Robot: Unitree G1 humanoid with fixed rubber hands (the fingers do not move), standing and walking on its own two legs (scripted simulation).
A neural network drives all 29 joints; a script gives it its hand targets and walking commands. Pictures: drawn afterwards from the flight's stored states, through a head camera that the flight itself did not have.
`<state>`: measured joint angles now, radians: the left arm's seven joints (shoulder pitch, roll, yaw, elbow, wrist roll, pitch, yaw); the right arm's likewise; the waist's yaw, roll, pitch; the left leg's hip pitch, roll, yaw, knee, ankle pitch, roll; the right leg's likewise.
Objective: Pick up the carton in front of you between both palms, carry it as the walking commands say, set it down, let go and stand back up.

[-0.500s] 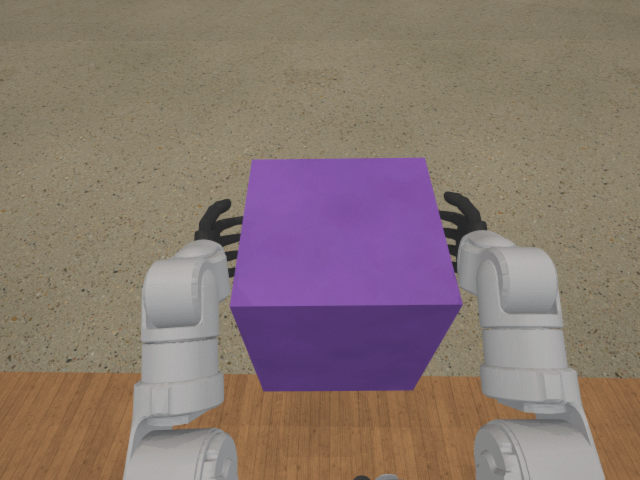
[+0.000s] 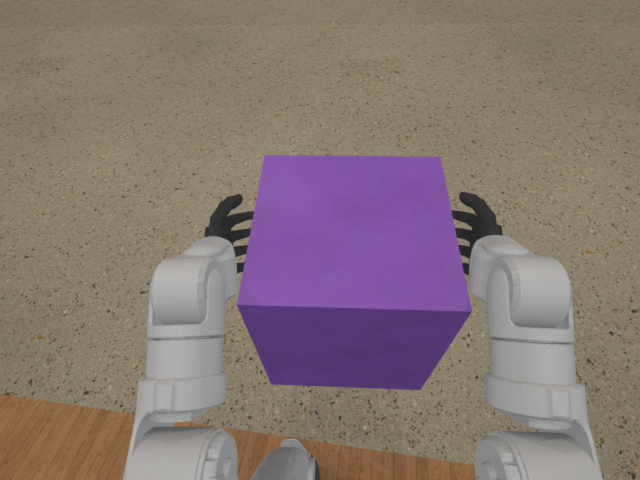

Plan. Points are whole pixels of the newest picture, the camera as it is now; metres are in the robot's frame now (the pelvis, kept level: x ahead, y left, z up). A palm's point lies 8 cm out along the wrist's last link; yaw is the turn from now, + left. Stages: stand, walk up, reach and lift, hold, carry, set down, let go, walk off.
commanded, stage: carry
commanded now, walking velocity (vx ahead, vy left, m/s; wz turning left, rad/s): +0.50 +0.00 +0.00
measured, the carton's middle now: (348, 281) +0.36 +0.02 +0.04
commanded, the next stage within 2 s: none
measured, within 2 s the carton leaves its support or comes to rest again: neither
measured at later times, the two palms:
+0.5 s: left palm (275, 125) +0.66 +0.16 +0.07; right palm (455, 124) +0.64 -0.14 +0.08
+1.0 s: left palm (295, 55) +0.92 +0.15 +0.07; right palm (435, 49) +0.94 -0.15 +0.06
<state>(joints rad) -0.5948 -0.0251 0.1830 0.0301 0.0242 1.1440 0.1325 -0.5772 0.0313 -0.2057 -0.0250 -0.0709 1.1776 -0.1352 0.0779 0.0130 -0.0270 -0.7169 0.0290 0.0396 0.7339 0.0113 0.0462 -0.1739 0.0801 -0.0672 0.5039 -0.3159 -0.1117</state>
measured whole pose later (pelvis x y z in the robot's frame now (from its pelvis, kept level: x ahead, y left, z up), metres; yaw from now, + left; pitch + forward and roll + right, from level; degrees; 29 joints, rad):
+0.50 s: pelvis +0.29 +0.02 -0.03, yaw +0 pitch +6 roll -1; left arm -0.59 -0.03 0.21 0.00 0.07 1.19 0.13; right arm -0.61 0.02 -0.20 0.06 -0.03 1.15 -0.14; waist -0.07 0.00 -0.02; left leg -0.23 -0.07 0.07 0.48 -0.25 0.13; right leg -0.78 -0.06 -0.02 0.95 -0.16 -0.02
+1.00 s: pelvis +0.58 -0.01 -0.03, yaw +2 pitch +6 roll +2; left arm -0.53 -0.05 0.21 0.00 0.06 1.16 0.14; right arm -0.56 0.05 -0.19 0.02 -0.08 1.16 -0.13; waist 0.03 0.00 -0.02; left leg -0.67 0.08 0.04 0.82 -0.22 -0.02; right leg -0.23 0.03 -0.11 0.34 -0.22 -0.10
